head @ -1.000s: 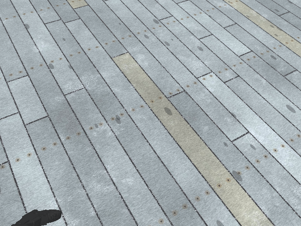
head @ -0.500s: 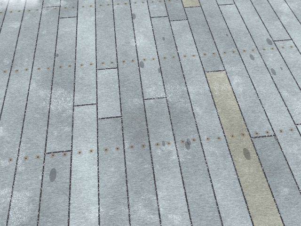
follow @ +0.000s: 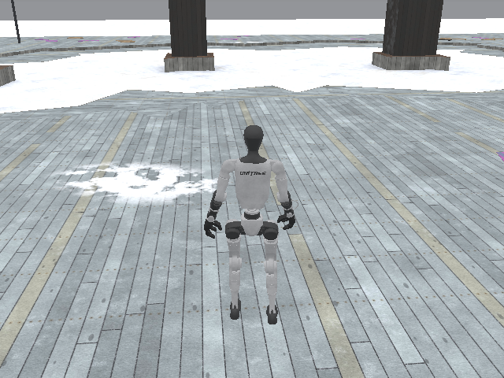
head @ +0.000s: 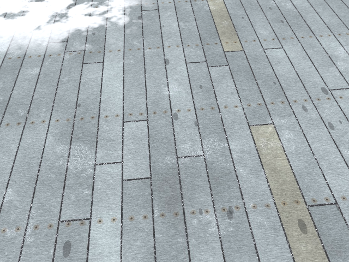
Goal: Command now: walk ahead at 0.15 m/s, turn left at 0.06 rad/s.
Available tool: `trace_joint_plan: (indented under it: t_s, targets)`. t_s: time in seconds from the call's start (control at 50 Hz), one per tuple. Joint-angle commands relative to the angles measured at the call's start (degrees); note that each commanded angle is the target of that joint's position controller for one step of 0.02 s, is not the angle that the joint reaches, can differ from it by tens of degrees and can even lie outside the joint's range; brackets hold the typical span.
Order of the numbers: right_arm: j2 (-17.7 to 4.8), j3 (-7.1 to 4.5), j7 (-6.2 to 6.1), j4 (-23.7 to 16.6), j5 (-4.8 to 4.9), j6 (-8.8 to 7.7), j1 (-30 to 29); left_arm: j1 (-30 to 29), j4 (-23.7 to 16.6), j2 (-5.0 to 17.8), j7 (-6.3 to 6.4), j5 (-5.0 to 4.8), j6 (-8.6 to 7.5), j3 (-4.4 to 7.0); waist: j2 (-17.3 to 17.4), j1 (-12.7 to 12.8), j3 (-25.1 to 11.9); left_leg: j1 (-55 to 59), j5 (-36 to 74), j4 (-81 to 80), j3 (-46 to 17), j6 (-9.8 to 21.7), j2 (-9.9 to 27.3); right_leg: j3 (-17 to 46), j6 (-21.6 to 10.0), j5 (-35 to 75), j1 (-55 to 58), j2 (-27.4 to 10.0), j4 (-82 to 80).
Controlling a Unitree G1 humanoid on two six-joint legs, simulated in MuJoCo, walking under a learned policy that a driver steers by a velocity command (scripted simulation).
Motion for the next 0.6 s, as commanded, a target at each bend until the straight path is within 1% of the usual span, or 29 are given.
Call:
trace_joint_plan:
  t_s: [0.02, 0.04, 0.06, 0.08, 0.1, 0.12, 0.14, 0.16, 0.18, 0.2, 0.22, 0.24, 0.26, 0.28, 0.3, 0.32, 0.34, 0.36, 0.38, 0.4, 0.44, 0.46, 0.5, 0.52, 0.54, 0.56, 0.58, 0.6]
  targets:
    - [-7.5, -2.61, -0.92, -3.1, 0.83, -0.97, -2.1, -0.9, -3.0, 11.4, 0.50, -0.07, -1.30, 2.54, -12.4, 0.1, 2.8, 0.1, -10.5, 5.9, 3.6, -0.2, -2.0, 14.0, -7.5, -29.0, -6.8, -8.9, -21.2]
    - [-7.5, -2.80, -0.86, -3.1, 1.09, -1.36, -2.1, -0.1, -2.9, 12.0, 0.78, -0.58, -1.82, 2.88, -14.4, 0.7, 4.4, -3.0, -8.8, 10.1, 3.8, 0.1, -1.5, 17.9, -9.3, -29.1, -4.9, -12.0, -22.7]
    - [-7.3, -2.95, -0.53, -3.2, 1.38, -2.01, -2.3, 1.3, -2.4, 11.8, 1.17, -1.21, -2.32, 2.98, -14.0, 1.3, 5.3, -6.1, -8.5, 12.6, 2.1, 1.0, 0.5, 20.7, -11.0, -27.0, -2.8, -14.7, -23.3]
    - [-6.9, -3.05, -0.23, -3.2, 1.75, -2.70, -2.9, 3.0, -1.9, 11.3, 1.43, -1.60, -2.80, 2.99, -13.0, 1.9, 5.6, -9.7, -10.6, 14.2, 1.2, 1.8, 1.9, 21.8, -11.9, -23.5, 0.6, -15.8, -23.2]
    - [-6.0, -2.89, 0.07, -3.2, 2.11, -3.36, -3.2, 4.0, -1.6, 11.0, 1.48, -1.96, -3.15, 3.05, -11.6, 2.3, 5.8, -12.1, -12.9, 13.3, 0.8, 2.6, 2.8, 21.6, -12.3, -20.4, 3.9, -16.0, -22.8]
    - [-5.1, -2.65, 0.41, -3.1, 2.45, -3.97, -3.3, 4.1, -1.5, 10.9, 1.43, -2.42, -3.35, 3.16, -10.6, 2.3, 5.7, -11.7, -13.4, 9.7, 0.9, 3.2, 3.3, 20.3, -12.1, -17.5, 5.7, -15.4, -22.3]
    - [-4.7, -2.63, 0.69, -2.5, 2.50, -4.46, -2.6, 3.1, -1.6, 10.9, 1.30, -2.85, -3.38, 3.24, -9.7, 1.5, 4.9, -7.6, -11.4, 4.4, 1.9, 3.6, 2.9, 17.3, -11.3, -14.4, 5.1, -13.6, -21.5]
    - [-4.6, -2.83, 0.89, -1.2, 2.36, -4.79, -0.6, 1.7, -1.8, 11.1, 1.11, -3.20, -3.25, 3.37, -9.1, 0.0, 3.7, -0.6, -5.5, -1.4, 3.7, 3.7, 1.6, 14.0, -10.5, -11.1, 2.8, -11.6, -20.1]
    - [-4.9, -3.24, 0.97, 0.7, 2.15, -4.85, 2.6, 1.2, -1.8, 10.9, 0.91, -3.23, -3.09, 3.39, -8.2, -1.4, 2.0, 6.9, 0.8, -5.5, 5.4, 3.5, 0.0, 11.4, -9.9, -7.9, 0.2, -9.9, -17.9]
    - [-5.8, -3.84, 0.91, 2.7, 2.12, -4.64, 6.9, 1.1, -1.8, 9.6, 0.70, -2.89, -3.19, 3.05, -7.2, -2.9, -0.2, 14.2, 2.5, -5.7, 4.8, 3.3, -0.2, 9.4, -8.9, -4.9, -3.0, -8.5, -14.6]
    - [-7.5, -4.53, 0.56, 4.0, 2.38, -4.47, 12.4, -0.4, -2.4, 6.7, 0.33, -2.33, -3.59, 2.14, -3.3, -5.2, -2.2, 21.2, 0.2, -8.1, -1.2, 4.7, 4.1, 5.5, -6.5, -2.0, -7.6, -5.7, -6.4]
    - [-13.4, -5.91, 0.01, 4.8, 2.21, -4.23, 17.6, -1.4, -4.5, 2.5, 0.01, -1.53, -4.58, 0.99, 11.8, -5.8, -4.0, 30.3, -6.4, -14.1, -20.2, 10.4, 15.3, -3.0, -1.9, -3.9, -20.1, 1.7, 11.7]
    - [-14.4, -6.00, 0.57, 5.1, 1.81, -4.76, 20.7, -4.7, -6.4, 5.3, 0.34, -2.23, -5.67, 1.54, 14.6, -8.2, -2.4, 30.3, -11.4, -19.7, -35.7, 17.5, 23.3, 0.5, -1.5, -15.1, -29.8, 3.2, 24.6]
    - [-11.4, -4.80, 0.49, 4.7, 1.51, -5.51, 17.7, -4.0, -6.3, 7.9, 0.04, -3.46, -6.40, 2.48, 9.0, -5.8, 0.9, 29.3, -13.6, -19.5, -34.0, 17.7, 23.5, 3.9, -2.9, -13.5, -35.0, -0.5, 32.1]
    - [-9.5, -4.13, 0.43, 3.9, 1.35, -6.00, 15.4, -3.2, -5.5, 7.8, -0.49, -3.95, -6.88, 2.44, 7.1, -4.5, 2.1, 28.3, -13.3, -20.0, -28.9, 15.6, 21.1, 4.4, -4.3, -8.3, -36.4, -2.4, 33.4]
    - [-8.4, -3.58, 0.66, 3.4, 1.26, -6.27, 14.6, -3.8, -5.0, 7.5, -0.96, -2.84, -7.38, 2.42, 4.6, -4.5, 2.9, 26.7, -3.5, -20.0, -22.8, 12.9, 18.6, 4.1, -5.2, -4.1, -35.4, -3.6, 31.7]
    - [-9.0, -3.46, 0.64, 3.5, 1.27, -6.03, 13.1, -4.1, -5.5, 6.8, -1.25, -2.59, -7.30, 2.57, 5.6, -2.7, 3.0, 26.1, -0.8, -21.2, -20.9, 12.5, 18.5, 3.7, -5.0, -0.1, -35.7, -4.6, 29.3]
    - [-8.1, -3.13, 0.56, 3.4, 1.10, -5.84, 12.3, -4.5, -5.1, 6.4, -1.67, -2.67, -7.04, 2.45, 5.2, -2.6, 3.1, 23.7, 3.1, -22.5, -17.3, 11.7, 17.4, 3.5, -4.6, 2.3, -33.4, -5.4, 27.4]
    - [-7.9, -3.05, 0.28, 3.5, 0.87, -5.75, 12.5, -4.7, -5.0, 5.4, -2.15, -2.72, -6.72, 2.21, 4.9, -2.6, 3.0, 22.9, 8.1, -23.1, -13.6, 11.2, 16.3, 2.7, -3.9, 5.0, -32.5, -4.9, 25.6]
    - [-7.9, -3.00, 0.05, 3.8, 0.84, -5.66, 12.9, -4.9, -4.9, 4.3, -2.44, -2.79, -6.21, 1.87, 4.5, -2.7, 2.9, 22.0, 11.5, -23.4, -9.7, 10.7, 15.1, 1.8, -3.1, 6.8, -31.4, -4.5, 23.1]
    - [-9.4, -3.27, -0.45, 4.3, 0.85, -5.62, 13.2, -8.2, -6.4, 2.8, -2.63, -2.33, -5.79, 1.17, 3.4, -3.4, 4.0, 18.7, 13.4, -24.4, -4.3, 10.1, 13.9, 0.8, -1.7, 12.5, -28.5, -3.4, 15.2]
    - [-10.0, -3.35, -0.60, 4.7, 0.75, -5.74, 13.5, -10.2, -7.2, 2.3, -2.73, -2.32, -5.71, 0.84, 3.6, -3.9, 4.4, 16.9, 13.6, -25.1, -2.3, 9.7, 13.6, 0.2, -1.5, 15.7, -26.3, -2.7, 11.3]
    - [-10.6, -3.42, -0.78, 5.7, 0.84, -6.03, 14.6, -13.3, -8.7, 2.2, -3.01, -2.50, -5.60, 0.51, 3.8, -4.8, 5.2, 15.3, 13.8, -26.2, 1.0, 9.1, 13.9, -1.1, -1.9, 19.8, -22.6, -1.3, 5.7]
    - [-10.4, -3.38, -0.78, 6.2, 1.06, -6.09, 15.4, -14.5, -9.4, 2.5, -3.21, -2.53, -5.54, 0.51, 3.5, -5.1, 5.7, 16.0, 14.4, -26.3, 2.4, 8.8, 14.2, -1.4, -2.4, 20.8, -22.0, -0.7, 3.8]
    - [-10.9, -3.52, -0.70, 6.7, 1.30, -6.12, 15.6, -15.4, -10.2, 2.6, -3.41, -2.63, -5.46, 0.49, 4.1, -5.0, 6.0, 16.8, 14.4, -26.2, 2.8, 8.6, 15.4, -1.1, -3.1, 21.3, -21.2, -0.7, 2.6]
    - [-10.7, -3.54, -0.66, 7.1, 1.55, -6.03, 15.5, -16.0, -10.7, 3.1, -3.66, -2.68, -5.42, 0.63, 3.7, -4.7, 6.3, 18.8, 16.1, -25.6, 3.7, 8.2, 16.1, -0.8, -4.0, 20.8, -21.4, -0.6, 1.5]
    - [-10.7, -3.58, -0.68, 7.3, 1.67, -5.79, 15.3, -16.3, -11.3, 3.6, -4.00, -2.63, -5.46, 0.79, 3.4, -4.2, 6.3, 21.0, 20.2, -24.1, 4.7, 7.6, 16.7, -1.1, -5.0, 19.5, -21.5, -0.2, 0.7]
    - [-11.2, -3.73, -0.78, 7.1, 1.62, -5.48, 14.7, -15.8, -11.6, 4.2, -4.32, -2.52, -5.51, 1.11, 3.6, -3.3, 5.4, 23.0, 28.6, -21.3, 6.0, 6.9, 16.9, -2.2, -6.1, 17.5, -20.1, 1.0, 0.3]
Next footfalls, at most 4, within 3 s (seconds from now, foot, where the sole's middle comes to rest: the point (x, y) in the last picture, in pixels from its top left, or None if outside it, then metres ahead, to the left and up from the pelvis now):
0.68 right None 0.43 -0.14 -0.77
1.18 left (191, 206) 0.75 -0.02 -0.77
1.70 right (277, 185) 0.85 -0.39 -0.77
2.18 left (279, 128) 1.19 -0.48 -0.77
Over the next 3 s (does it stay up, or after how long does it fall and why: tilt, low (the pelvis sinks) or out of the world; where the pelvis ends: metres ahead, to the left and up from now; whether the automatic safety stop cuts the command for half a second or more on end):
stays up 1.21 -0.79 0.01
